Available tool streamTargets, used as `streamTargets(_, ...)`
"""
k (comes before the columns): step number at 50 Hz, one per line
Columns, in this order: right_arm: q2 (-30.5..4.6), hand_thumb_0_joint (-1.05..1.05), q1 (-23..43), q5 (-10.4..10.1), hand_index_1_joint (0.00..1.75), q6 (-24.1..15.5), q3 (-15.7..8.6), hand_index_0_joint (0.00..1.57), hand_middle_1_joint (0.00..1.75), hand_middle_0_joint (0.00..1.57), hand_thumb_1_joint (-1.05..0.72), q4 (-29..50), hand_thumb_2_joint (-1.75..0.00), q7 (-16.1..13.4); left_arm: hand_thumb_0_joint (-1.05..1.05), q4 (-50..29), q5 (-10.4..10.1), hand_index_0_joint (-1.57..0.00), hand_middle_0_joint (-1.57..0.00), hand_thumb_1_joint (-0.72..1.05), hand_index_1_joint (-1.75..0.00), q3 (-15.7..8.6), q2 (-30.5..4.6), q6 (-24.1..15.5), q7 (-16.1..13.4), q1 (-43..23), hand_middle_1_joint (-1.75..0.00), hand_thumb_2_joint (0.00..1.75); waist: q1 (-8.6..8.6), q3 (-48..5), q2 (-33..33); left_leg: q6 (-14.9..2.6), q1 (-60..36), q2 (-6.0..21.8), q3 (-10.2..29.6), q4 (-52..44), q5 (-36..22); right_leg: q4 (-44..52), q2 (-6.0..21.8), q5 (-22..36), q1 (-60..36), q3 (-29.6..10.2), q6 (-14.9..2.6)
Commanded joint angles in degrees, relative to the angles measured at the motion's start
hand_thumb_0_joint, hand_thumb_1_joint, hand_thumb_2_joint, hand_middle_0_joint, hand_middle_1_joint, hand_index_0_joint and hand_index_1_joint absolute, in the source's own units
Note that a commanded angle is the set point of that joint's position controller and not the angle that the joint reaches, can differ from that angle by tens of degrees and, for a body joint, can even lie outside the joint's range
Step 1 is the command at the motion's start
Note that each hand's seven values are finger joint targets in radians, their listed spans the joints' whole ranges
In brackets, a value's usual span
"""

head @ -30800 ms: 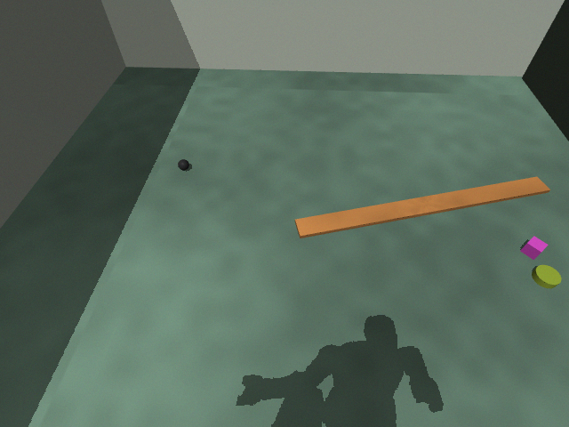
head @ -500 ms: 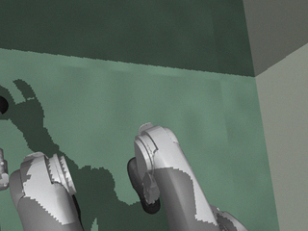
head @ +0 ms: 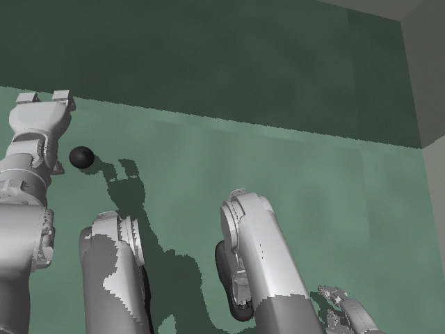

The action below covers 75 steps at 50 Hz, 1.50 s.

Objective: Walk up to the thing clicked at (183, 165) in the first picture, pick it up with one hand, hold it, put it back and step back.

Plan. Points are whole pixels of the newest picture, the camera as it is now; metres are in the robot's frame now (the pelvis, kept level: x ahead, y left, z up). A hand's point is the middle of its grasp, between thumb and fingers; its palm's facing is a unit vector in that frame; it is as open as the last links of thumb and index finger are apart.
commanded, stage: withdraw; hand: left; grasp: from above
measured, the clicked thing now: (81, 157) +0.51 +0.25 -0.33
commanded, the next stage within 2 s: home in 0.02 s
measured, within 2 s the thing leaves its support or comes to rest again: neither
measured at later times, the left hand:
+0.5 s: hand (48, 141) +0.48 +0.26 -0.14, palm faces -0.31 -0.31 -0.90, open 11.0 cm
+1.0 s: hand out of the picture +0.30 +0.23 +0.08, palm faces -0.03 -0.90 -0.43, open 7.4 cm
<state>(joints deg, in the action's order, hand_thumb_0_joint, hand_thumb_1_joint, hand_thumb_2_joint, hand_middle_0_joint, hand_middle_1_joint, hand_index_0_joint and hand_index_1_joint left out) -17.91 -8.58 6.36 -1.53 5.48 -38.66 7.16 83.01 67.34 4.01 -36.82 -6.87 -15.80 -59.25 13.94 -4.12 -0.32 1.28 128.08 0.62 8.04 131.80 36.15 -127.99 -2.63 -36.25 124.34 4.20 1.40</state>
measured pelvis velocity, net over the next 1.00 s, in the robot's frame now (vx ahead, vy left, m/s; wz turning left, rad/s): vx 0.03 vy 0.00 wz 0.09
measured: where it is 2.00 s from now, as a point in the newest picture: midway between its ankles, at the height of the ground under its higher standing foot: (190, 307)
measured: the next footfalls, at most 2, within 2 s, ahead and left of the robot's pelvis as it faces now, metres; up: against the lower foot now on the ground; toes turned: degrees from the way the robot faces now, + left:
none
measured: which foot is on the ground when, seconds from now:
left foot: down 0.00-1.00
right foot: down 0.00-1.00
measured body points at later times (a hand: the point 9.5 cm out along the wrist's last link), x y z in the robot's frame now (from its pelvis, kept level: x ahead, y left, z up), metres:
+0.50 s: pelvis +0.02 +0.01 +0.01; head +0.25 +0.05 +0.39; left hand +0.50 +0.27 -0.09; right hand +0.06 -0.25 -0.11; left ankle +0.09 +0.13 -0.32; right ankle +0.11 -0.12 -0.32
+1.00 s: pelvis +0.03 +0.00 +0.19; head +0.16 +0.03 +0.62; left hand +0.30 +0.27 +0.11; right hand +0.26 -0.23 +0.09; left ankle +0.09 +0.13 -0.32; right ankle +0.11 -0.12 -0.32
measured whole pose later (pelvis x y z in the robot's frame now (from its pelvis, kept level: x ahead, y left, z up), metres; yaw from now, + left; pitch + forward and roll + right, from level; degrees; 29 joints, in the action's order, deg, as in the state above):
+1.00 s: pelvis +0.03 +0.00 +0.19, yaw +5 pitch +28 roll -4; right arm -14.5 -3.9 -1.7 -3.2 -0.1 -31.8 -1.3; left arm 20.3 8.7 -1.2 -18.4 13.3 -4.6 -5.1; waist 2.9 -11.1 -1.8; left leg 1.3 90.9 0.9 5.1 98.0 34.9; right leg -95.6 -1.0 -35.7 87.7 2.6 0.5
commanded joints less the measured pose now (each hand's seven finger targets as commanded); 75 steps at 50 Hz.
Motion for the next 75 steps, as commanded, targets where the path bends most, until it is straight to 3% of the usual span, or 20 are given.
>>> streamTargets(1,-11.8,0.0,-10.9,0.7,0.3,-0.8,-2.0,0.2,0.3,0.2,-0.89,0.4,-0.9,-1.6,0.0,-0.7,2.1,-0.07,-0.07,-0.51,-1.01,-2.3,-13.8,-1.7,-4.7,-19.6,-1.01,1.01,3.66,-28.7,-9.1,-3.2,-16.1,-1.3,-4.9,-10.3,0.0,13.4,-1.8,0.8,-16.2,2.5,-3.79)
streamTargets(6,-13.1,0.0,-11.8,2.1,0.3,-2.4,-1.5,0.2,0.3,0.2,-0.89,-0.1,-0.89,-1.8,0.0,0.3,4.5,-0.08,-0.07,-0.51,-1.01,-5.6,-18.9,-3.6,-9.8,-22.0,-1.02,0.99,3.53,-33.3,-15.4,-2.49,-21.7,-0.9,-4.6,-8.5,-2.3,10.0,-1.6,3.9,-14.7,4.1,-3.76)
streamTargets(8,-13.5,0.0,-12.6,2.8,0.3,-3.0,-1.7,0.2,0.3,0.2,-0.88,-0.3,-0.89,-1.6,0.0,-3.1,4.7,-0.22,-0.23,-0.38,-0.85,-7.2,-20.0,-3.8,-11.8,-23.5,-0.86,0.91,3.52,-35.8,-19.3,-2.08,-24.6,-0.7,-4.4,-8.5,-3.5,8.9,-1.5,5.7,-13.9,5.1,-3.88)
streamTargets(12,-14.9,0.0,-14.1,3.2,0.3,-4.2,-3.9,0.2,0.3,0.2,-0.88,-0.2,-0.89,-0.6,0.0,-11.9,1.9,-0.22,-0.24,-0.21,-0.67,-10.1,-20.1,-2.1,-13.5,-19.8,-0.65,0.9,2.19,-43.0,-24.8,-1.37,-31.1,-0.5,-4.9,-8.5,-8.1,7.5,-0.7,10.3,-14.4,6.5,-4.36)
streamTargets(14,-14.2,0.0,-14.1,2.6,0.3,-3.9,-4.9,0.2,0.3,0.2,-0.88,0.5,-0.9,0.1,0.0,-17.0,-1.5,-0.22,-0.24,-0.13,-0.66,-11.0,-20.2,-0.2,-13.1,-17.1,-0.64,0.92,0.18,-50.3,-25.6,-1.58,-33.2,-0.2,-5.6,-9.0,-10.5,8.2,-0.9,12.9,-19.0,5.5,-4.16)
streamTargets(18,-12.9,0.0,-16.1,0.8,0.3,-3.0,-6.9,0.2,0.3,0.2,-0.89,-1.4,-0.9,0.8,0.0,-21.5,-9.0,-0.22,-0.23,0.18,-0.56,-11.1,-16.3,3.6,-9.6,-14.0,-0.55,0.93,-1.64,-51.1,-23.9,-2.3,-32.0,-0.4,-6.3,-11.8,-10.2,11.6,-1.0,13.2,-21.9,4.7,-3.86)
streamTargets(20,-11.9,0.0,-16.2,-0.6,0.3,-2.3,-7.9,0.2,0.3,0.2,-0.89,-1.9,-0.9,1.0,0.0,-22.7,-13.5,-0.22,-0.23,0.31,-0.54,-10.9,-12.9,5.7,-6.8,-7.0,-0.52,0.94,-3.81,-51.5,-21.9,-2.33,-33.8,-0.6,-6.4,-14.5,-10.9,13.3,-1.0,13.4,-24.0,4.1,-3.87)
streamTargets(23,-11.5,0.0,-15.7,-2.8,0.3,-1.2,-9.6,0.2,0.3,0.2,-0.89,-0.7,-0.9,0.8,0.0,-30.2,-19.4,-0.22,-0.23,0.47,-0.48,-10.0,-9.0,8.0,-2.0,-0.3,-0.47,0.94,-5.19,-51.2,-17.5,-2.61,-36.3,-0.7,-5.6,-18.5,-11.2,16.8,-0.8,13.6,-26.5,3.2,-3.97)
streamTargets(28,-9.7,0.0,-11.5,-5.1,0.3,0.4,-10.0,0.2,0.3,0.2,-0.9,2.9,-0.9,-0.5,0.0,-41.1,-29.3,-0.23,-0.24,0.81,-0.45,-8.3,-1.6,10.1,6.6,12.8,-0.44,1.05,-5.45,-42.1,-8.0,-3.39,-33.1,-0.8,-4.2,-23.8,-9.0,22.9,-0.3,12.8,-30.2,1.9,-3.49)
streamTargets(29,-9.4,0.0,-10.3,-5.4,0.3,0.4,-10.1,0.2,0.3,0.2,-0.9,3.8,-0.9,-0.9,0.0,-44.0,-31.0,-0.24,-0.24,0.89,-0.45,-9.1,-2.4,10.3,7.9,14.4,-0.44,1.07,-6.17,-41.1,-6.2,-3.66,-33.0,-0.6,-4.7,-24.3,-8.2,24.7,-0.4,12.2,-32.0,1.3,-3.36)
streamTargets(31,-8.4,0.0,-8.8,-5.8,0.3,0.4,-10.1,0.2,0.3,0.2,-0.9,5.7,-0.9,-1.4,0.0,-49.4,-34.8,-0.22,-0.22,0.93,-0.36,-7.0,1.9,10.7,10.0,18.4,-0.36,0.98,-6.36,-39.9,-5.5,-3.54,-34.9,-0.5,-4.7,-27.2,-7.0,27.4,-0.1,10.8,-34.2,0.8,-3.37)
streamTargets(33,-7.9,0.0,-7.2,-6.2,0.3,0.2,-10.4,0.2,0.3,0.2,-0.9,6.9,-0.9,-2.2,0.0,-54.5,-38.1,-0.2,-0.2,0.9,-0.3,-8.5,1.5,10.8,10.6,20.4,-0.3,0.9,-7.51,-39.9,-5.9,-3.41,-37.7,-0.4,-4.8,-29.6,-5.2,29.9,0.0,8.9,-36.0,0.3,-3.35)
streamTargets(40,-6.8,0.0,-1.8,-7.5,0.3,-1.8,-10.0,0.2,0.3,0.2,-0.9,9.6,-0.9,-6.0,0.0,-64.5,-48.2,-0.2,-0.2,0.9,-0.3,-8.6,6.3,12.8,10.7,33.1,-0.3,0.91,-8.81,-34.4,-6.7,-2.77,-48.4,-0.1,-3.6,-41.0,1.0,38.8,0.8,3.1,-40.4,-0.9,-3.24)
streamTargets(42,-6.7,0.0,-0.6,-7.9,0.3,-2.3,-9.8,0.2,0.3,0.2,-0.9,11.1,-0.9,-7.1,0.0,-70.6,-51.1,-0.2,-0.2,0.9,-0.3,-9.3,6.3,14.0,10.5,34.5,-0.3,0.91,-9.41,-37.0,-8.1,-2.57,-53.2,0.0,-2.6,-44.2,1.1,40.6,1.0,3.4,-43.6,-1.2,-3.15)
streamTargets(44,-6.0,0.0,0.3,-8.1,0.3,-2.8,-9.5,0.2,0.3,0.2,-0.9,11.3,-0.9,-8.0,0.0,-71.7,-54.3,-0.2,-0.2,0.9,-0.3,-7.8,9.0,15.6,10.5,37.3,-0.3,0.9,-8.42,-35.1,-7.1,-2.55,-55.5,-0.1,-3.2,-46.2,-0.4,43.2,1.1,4.3,-45.6,-1.4,-3.0)
streamTargets(46,-5.5,0.0,1.2,-8.3,0.3,-3.4,-9.0,0.2,0.3,0.2,-0.9,12.4,-0.9,-9.0,0.0,-73.7,-57.9,-0.2,-0.2,0.9,-0.3,-9.1,8.9,17.1,10.1,41.7,-0.3,0.9,-8.86,-34.1,-6.0,-2.75,-57.9,-0.2,-3.2,-48.8,0.2,46.4,1.1,3.5,-49.0,-1.9,-2.83)
streamTargets(50,-4.0,0.0,1.7,-8.6,0.3,-4.7,-8.1,0.2,0.3,0.2,-0.9,13.4,-0.9,-10.7,0.0,-78.4,-62.9,-0.2,-0.2,0.9,-0.3,-8.6,11.1,19.9,9.8,47.9,-0.3,0.9,-8.27,-31.4,-4.7,-3.1,-62.0,-0.5,-4.6,-53.4,-1.2,53.6,1.0,4.0,-56.9,-2.9,-2.61)
streamTargets(60,-1.9,0.0,-1.6,-8.7,0.3,-7.7,-5.9,0.2,0.3,0.2,-0.9,14.1,-0.9,-15.2,0.0,-84.0,-69.4,-0.2,-0.2,0.9,-0.3,-10.5,16.4,25.5,9.9,64.8,-0.3,0.9,-9.62,-22.5,-5.8,-2.13,-77.9,0.2,-3.3,-68.1,-10.9,65.7,1.1,12.3,-71.1,-2.1,-2.54)
streamTargets(63,-1.3,0.0,-3.2,-8.5,0.3,-8.6,-5.6,0.2,0.3,0.2,-0.9,14.9,-0.9,-16.2,0.0,-87.4,-70.2,-0.2,-0.2,0.9,-0.3,-10.1,17.4,26.7,10.2,70.4,-0.3,0.9,-9.83,-20.9,-4.9,-2.03,-82.3,-0.1,-4.0,-71.3,-15.9,70.1,0.9,16.4,-76.7,-1.8,-2.37)
streamTargets(75,-0.6,0.0,-5.8,-7.6,0.3,-11.8,-5.7,0.2,0.3,0.2,-0.9,18.1,-0.9,-18.5,0.0,-100.2,-70.9,-0.2,-0.2,0.9,-0.3,-9.0,18.9,29.9,11.8,86.1,-0.3,0.9,-10.68,-12.1,-3.0,-2.04,-93.1,-0.3,-4.8,-82.2,-20.8,81.5,0.4,20.2,-87.9,-0.5,-1.93)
